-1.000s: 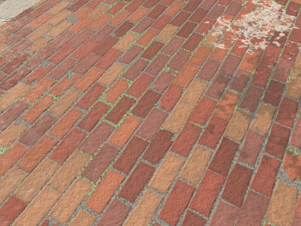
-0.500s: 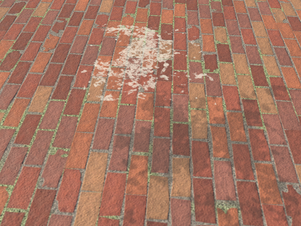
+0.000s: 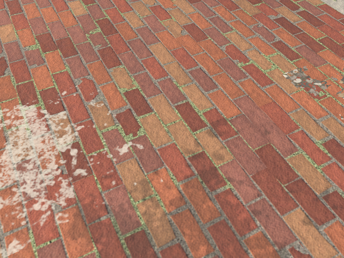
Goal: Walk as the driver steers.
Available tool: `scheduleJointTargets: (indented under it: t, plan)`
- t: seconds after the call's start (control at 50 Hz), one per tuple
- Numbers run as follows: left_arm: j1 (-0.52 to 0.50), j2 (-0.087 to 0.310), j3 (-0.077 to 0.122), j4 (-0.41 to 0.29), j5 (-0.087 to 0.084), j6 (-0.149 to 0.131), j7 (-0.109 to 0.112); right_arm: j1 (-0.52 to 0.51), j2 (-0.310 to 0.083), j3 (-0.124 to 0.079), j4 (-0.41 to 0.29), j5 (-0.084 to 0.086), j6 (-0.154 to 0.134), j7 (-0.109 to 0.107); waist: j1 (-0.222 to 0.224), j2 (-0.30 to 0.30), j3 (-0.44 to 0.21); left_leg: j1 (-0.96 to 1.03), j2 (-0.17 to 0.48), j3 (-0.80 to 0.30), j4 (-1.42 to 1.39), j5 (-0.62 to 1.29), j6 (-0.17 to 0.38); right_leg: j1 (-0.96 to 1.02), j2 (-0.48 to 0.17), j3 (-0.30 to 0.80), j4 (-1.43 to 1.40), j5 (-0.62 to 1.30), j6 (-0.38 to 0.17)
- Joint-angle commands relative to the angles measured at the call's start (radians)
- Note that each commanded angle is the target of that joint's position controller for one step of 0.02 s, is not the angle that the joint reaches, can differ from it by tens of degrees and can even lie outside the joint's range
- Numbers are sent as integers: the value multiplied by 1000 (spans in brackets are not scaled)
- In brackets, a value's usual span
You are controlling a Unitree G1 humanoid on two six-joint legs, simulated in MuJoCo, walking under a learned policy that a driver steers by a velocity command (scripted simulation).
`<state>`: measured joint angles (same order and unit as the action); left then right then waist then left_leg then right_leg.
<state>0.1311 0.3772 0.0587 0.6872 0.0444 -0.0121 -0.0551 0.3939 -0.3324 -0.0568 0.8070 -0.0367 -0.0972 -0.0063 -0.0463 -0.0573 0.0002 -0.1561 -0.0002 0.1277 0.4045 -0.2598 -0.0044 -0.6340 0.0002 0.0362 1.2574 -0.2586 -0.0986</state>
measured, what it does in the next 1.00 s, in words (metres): walks ahead, turning left: right foot, then left foot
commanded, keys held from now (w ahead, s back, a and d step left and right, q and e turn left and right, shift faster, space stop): w+q+shift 0.50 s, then q+shift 0.50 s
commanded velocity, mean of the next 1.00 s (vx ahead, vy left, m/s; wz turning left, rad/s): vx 0.71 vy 0.00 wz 0.66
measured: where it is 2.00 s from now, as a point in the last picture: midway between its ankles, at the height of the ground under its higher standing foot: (153, 184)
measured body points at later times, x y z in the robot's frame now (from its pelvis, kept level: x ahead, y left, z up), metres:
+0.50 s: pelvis +0.45 +0.01 +0.00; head +0.47 +0.01 +0.45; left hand +0.35 +0.29 -0.12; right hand +0.68 -0.22 -0.10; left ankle +0.56 +0.16 -0.65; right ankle +0.35 -0.11 -0.74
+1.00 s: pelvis +0.75 +0.09 +0.00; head +0.78 +0.13 +0.44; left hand +0.76 +0.41 -0.09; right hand +0.98 -0.10 -0.12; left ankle +0.74 +0.14 -0.74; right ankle +0.97 +0.03 -0.67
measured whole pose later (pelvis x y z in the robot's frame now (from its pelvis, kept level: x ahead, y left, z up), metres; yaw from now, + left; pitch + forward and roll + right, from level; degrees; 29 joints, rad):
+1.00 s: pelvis +0.75 +0.09 +0.00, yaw +43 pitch +1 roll +0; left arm 0.04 0.27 -0.01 0.62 0.03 0.02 0.03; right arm 0.31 -0.32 -0.09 0.74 0.00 0.04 -0.01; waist -0.08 -0.02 0.10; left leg -0.29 -0.25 -0.21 0.48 -0.16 0.13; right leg -0.67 -0.06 0.15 0.95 -0.23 0.07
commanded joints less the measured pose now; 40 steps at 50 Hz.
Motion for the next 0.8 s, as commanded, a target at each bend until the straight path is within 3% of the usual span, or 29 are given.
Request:
scheduleJointTargets:
  t: [0.02,0.06,0.1,0.14,0.16,0.18,0.2,0.22,0.24,0.26,0.28,0.3,0.36,0.4,0.44,0.48,0.5,0.54,0.58,0.6,0.62,0.64,0.66,0.68,0.7,0.72,0.74,0.76,0.8]
  plan:
    - [-54,-49,-42,-125,5,-11,-14,6,-49,8,-17,8,-38,18,70,146,83,-10,252,-267,-290,125,153,-157,-38,118,-140,81,12]
    - [-150,-19,-51,-152,4,-24,-27,-1,-65,4,-3,20,-33,21,75,107,129,-60,195,-163,-357,213,145,-64,-37,7,-395,194,21]
    - [-224,-42,-68,-161,0,-38,-42,47,-93,0,17,33,-28,25,46,91,139,-122,191,-153,-437,363,155,145,-29,-101,-540,280,14]
    - [-221,-24,-64,-149,-4,-46,-28,77,-154,-12,39,29,-24,27,53,101,108,3,205,-135,-355,680,159,219,2,-109,-602,235,5]
    - [-182,-4,-55,-136,1,-50,-13,89,-183,-18,51,28,-22,24,77,124,55,77,211,-124,-246,913,151,280,33,-112,-622,165,-3]
    - [-59,29,-38,-101,9,-56,4,98,-207,-22,62,26,-15,17,141,153,-35,107,214,-124,-59,1042,139,422,61,-98,-643,89,-12]
    - [136,59,-19,-39,15,-61,23,82,-208,-22,63,33,-6,12,240,159,-130,22,180,-112,199,966,123,659,54,-80,-698,97,-15]
    - [286,139,11,-3,38,-63,48,86,-142,-6,40,33,-7,16,287,103,-242,-198,119,-104,522,613,115,913,-131,99,-696,-101,-23]
    - [321,214,32,-6,62,-71,61,200,45,27,-4,54,-6,20,173,-154,-417,-496,12,-155,909,-240,107,1152,-458,576,-779,-354,-78]
    - [312,174,31,-13,27,-60,62,105,-52,6,-25,59,4,15,214,-73,-425,-569,12,-209,1015,-163,125,1036,-469,740,-947,-432,-85]
    - [225,97,14,10,15,-65,61,-1,-71,-4,-43,53,11,16,169,-17,-196,-625,60,-205,977,-40,126,870,-394,541,-961,-343,-70]
    - [173,44,5,22,8,-73,56,-19,-39,4,-38,46,15,24,130,-10,-85,-612,91,-194,924,7,117,739,-351,406,-984,-181,-61]
    - [165,-37,-11,63,-13,-96,53,10,16,3,-12,21,66,43,42,-26,8,-525,136,-191,884,13,88,545,-283,146,-1053,46,-23]
    - [172,-46,-9,96,-33,-115,50,-84,37,4,-53,11,91,56,26,-26,64,-605,160,-178,858,48,76,530,-277,40,-1115,115,-14]
    - [174,-66,-14,115,-29,-126,49,-182,48,11,-99,11,95,69,19,-29,103,-630,153,-139,785,158,77,506,-232,-106,-1137,265,8]
    - [159,-55,-12,125,-24,-132,53,-253,47,20,-132,17,92,82,5,-20,120,-585,130,-93,644,275,96,488,-181,-227,-1150,372,30]
    - [163,-30,-7,127,-25,-134,56,-290,41,25,-150,18,90,91,5,-5,128,-538,121,-61,542,318,111,484,-182,-263,-1171,413,37]
    - [172,7,-3,133,-33,-134,69,-337,39,31,-161,3,80,102,3,47,153,-413,47,37,352,396,133,505,-177,-325,-1113,755,55]
    - [201,77,12,126,-43,-122,87,-221,6,21,-118,-4,71,99,-43,22,57,-236,-66,105,282,382,145,587,-187,-326,-880,1134,84]
    - [182,112,22,114,-46,-106,92,-72,-26,7,-78,-6,70,90,-113,4,-29,-68,-106,91,279,345,163,569,-211,-311,-672,1218,87]
    - [148,129,29,99,-46,-92,89,126,-69,-18,-24,-8,69,71,-199,-1,-133,144,-118,29,271,340,199,507,-230,-279,-400,1153,90]
    - [142,89,25,104,-57,-84,72,178,-112,-42,7,-2,67,40,-203,82,-142,265,-75,-63,170,429,232,389,-123,-277,-66,532,114]
    - [217,-31,0,70,-36,-80,64,118,-239,-72,-6,11,76,21,-87,294,-100,412,124,-299,293,1214,292,80,42,-255,358,-379,157]
    - [299,-9,-7,-1,-44,-74,77,106,-317,-96,-59,6,81,28,-57,232,-408,643,308,-656,194,1317,492,-89,61,-31,539,-329,173]
    - [256,24,-17,-12,-29,-77,86,11,-286,-100,-114,25,92,18,-45,85,-421,553,319,-765,70,986,489,-102,12,42,479,-231,154]
    - [209,29,-19,-15,-19,-74,85,-58,-217,-83,-121,36,100,6,-2,7,-259,351,271,-727,-4,759,455,-92,-23,47,374,-187,152]
    - [162,20,-20,-21,-1,-64,85,-100,-157,-64,-113,41,103,0,39,-40,-133,178,213,-670,-52,658,418,-72,-52,47,279,-191,158]
    - [166,23,-18,-21,9,-41,88,-114,-127,-54,-119,44,98,-5,62,-47,-69,43,188,-614,-66,736,392,-16,-74,47,201,-186,167]
    - [155,6,-21,-34,13,5,94,-112,-118,-49,-110,41,88,0,86,-66,-52,-132,135,-527,-71,841,359,94,-100,36,48,-193,192]
Velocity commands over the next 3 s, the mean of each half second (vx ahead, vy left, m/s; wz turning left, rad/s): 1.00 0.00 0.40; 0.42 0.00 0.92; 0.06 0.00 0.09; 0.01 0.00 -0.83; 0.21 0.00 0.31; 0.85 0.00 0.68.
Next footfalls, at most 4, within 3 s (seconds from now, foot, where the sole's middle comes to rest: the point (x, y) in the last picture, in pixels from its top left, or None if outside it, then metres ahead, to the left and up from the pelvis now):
0.22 right None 0.39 -0.11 -0.77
0.64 left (133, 192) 0.78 0.16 -0.77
1.16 right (145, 154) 0.98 0.11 -0.77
1.60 left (126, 187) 0.81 0.19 -0.77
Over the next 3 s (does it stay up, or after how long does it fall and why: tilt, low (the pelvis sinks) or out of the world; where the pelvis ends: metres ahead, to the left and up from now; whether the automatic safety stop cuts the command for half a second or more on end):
stays up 1.03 0.39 0.00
